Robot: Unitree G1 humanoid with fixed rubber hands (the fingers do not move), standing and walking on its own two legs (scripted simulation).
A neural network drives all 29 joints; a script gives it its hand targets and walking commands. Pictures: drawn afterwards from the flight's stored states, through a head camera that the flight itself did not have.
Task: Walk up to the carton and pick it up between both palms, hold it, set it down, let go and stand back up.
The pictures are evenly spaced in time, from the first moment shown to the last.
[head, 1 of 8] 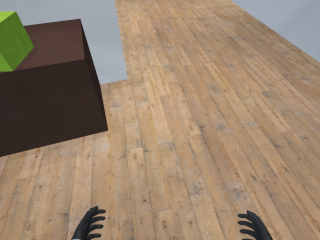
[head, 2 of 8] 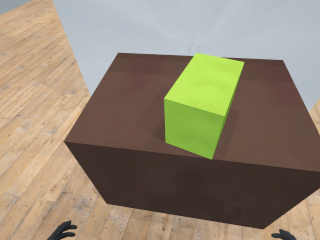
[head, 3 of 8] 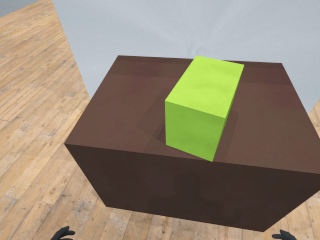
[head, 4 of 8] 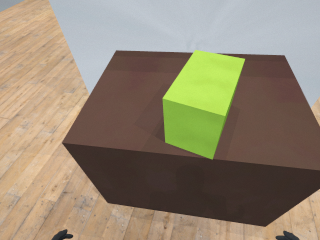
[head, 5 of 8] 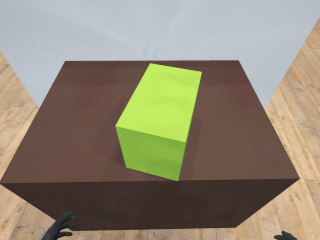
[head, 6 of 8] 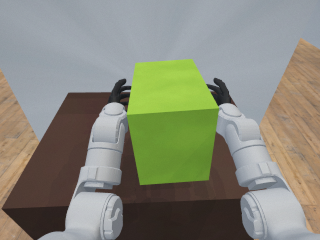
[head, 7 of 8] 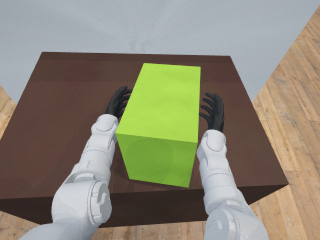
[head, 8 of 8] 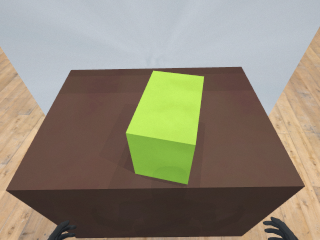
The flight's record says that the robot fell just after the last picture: no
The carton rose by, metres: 0.17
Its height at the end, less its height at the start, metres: +0.00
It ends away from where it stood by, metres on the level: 0.02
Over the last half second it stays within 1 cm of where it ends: yes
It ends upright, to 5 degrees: yes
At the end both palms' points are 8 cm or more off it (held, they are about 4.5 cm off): yes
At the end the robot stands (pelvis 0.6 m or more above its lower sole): yes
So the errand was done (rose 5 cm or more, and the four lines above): yes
